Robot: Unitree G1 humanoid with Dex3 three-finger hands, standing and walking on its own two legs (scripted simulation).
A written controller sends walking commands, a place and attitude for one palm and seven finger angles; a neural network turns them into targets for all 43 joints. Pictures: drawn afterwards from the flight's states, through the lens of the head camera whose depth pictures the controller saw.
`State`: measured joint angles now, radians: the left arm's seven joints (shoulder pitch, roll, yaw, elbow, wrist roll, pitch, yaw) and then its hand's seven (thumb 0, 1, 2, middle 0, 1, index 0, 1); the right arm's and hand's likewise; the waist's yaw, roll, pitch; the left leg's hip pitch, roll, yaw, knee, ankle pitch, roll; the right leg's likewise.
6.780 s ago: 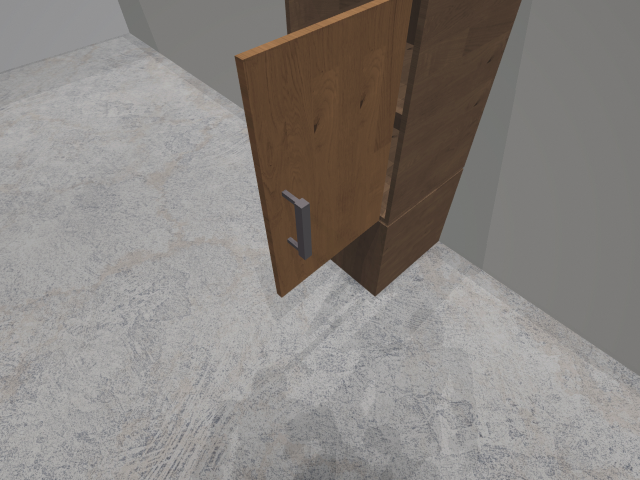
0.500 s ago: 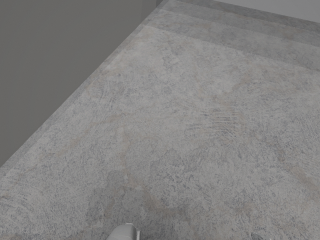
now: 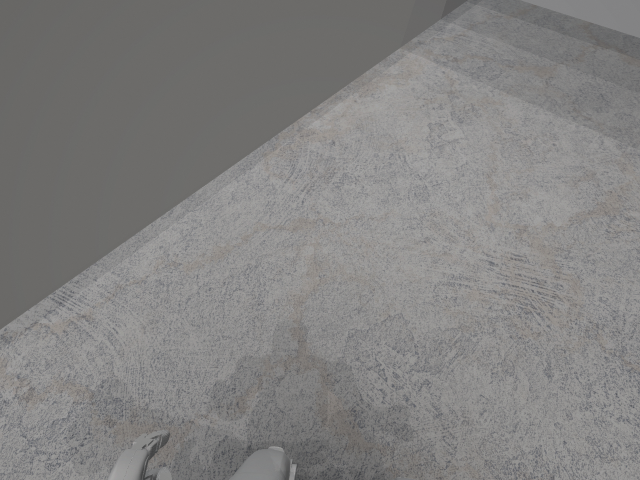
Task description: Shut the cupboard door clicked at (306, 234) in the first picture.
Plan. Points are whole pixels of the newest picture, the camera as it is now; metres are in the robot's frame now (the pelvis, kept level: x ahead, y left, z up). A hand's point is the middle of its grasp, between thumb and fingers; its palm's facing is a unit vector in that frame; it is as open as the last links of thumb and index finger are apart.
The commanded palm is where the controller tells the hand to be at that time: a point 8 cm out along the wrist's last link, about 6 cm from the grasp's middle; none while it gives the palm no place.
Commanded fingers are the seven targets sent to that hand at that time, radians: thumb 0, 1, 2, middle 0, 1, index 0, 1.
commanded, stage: walk to a spot facing it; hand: left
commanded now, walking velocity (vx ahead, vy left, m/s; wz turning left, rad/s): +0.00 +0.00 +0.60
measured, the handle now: out of the picture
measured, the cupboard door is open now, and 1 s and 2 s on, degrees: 91 91 91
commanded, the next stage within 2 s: none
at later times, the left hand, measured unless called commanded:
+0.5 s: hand out of the picture +0.06 +0.22 -0.15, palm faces +0.32 -0.91 -0.26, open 7.4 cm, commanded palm none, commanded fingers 0.00 0.90 0.90 -0.20 -0.30 -0.20 -0.30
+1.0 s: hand out of the picture -0.03 +0.15 -0.18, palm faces +0.62 -0.76 -0.21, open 7.4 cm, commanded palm none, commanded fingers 0.00 0.90 0.90 -0.20 -0.30 -0.20 -0.30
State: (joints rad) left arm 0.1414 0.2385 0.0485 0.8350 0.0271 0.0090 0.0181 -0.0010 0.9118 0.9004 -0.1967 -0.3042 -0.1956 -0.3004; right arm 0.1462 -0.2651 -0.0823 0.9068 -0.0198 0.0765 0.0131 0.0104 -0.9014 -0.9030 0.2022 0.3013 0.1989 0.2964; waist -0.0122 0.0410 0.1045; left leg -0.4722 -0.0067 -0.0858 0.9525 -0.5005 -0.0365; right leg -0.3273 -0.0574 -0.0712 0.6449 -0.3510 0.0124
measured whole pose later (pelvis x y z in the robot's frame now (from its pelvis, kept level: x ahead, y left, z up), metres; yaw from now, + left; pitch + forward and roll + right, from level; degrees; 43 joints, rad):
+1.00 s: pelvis +0.06 -0.03 +0.00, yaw +38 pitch +1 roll +0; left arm 0.24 0.24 0.05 0.91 0.02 0.04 0.01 0.00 0.91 0.90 -0.20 -0.30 -0.20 -0.30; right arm 0.08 -0.24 -0.06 0.89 -0.02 0.04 0.03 0.01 -0.91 -0.90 0.20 0.30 0.19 0.30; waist 0.01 -0.07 0.12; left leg -0.34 -0.01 0.09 0.65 -0.30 0.03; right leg -0.31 -0.15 -0.19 0.85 -0.52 0.06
